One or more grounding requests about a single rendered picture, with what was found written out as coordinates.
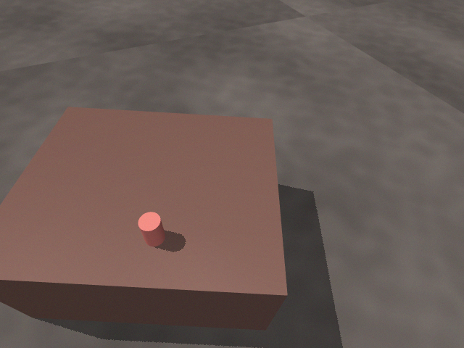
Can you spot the can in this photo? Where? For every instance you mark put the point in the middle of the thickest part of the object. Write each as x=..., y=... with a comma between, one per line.
x=151, y=228

